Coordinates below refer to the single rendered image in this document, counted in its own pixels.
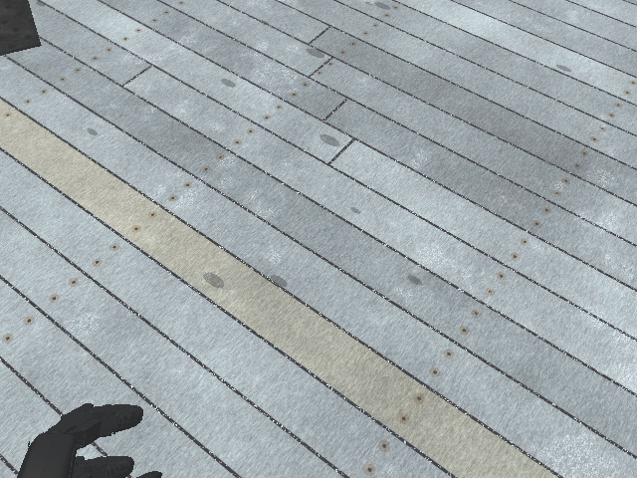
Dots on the left robot hand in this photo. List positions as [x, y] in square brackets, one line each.
[53, 454]

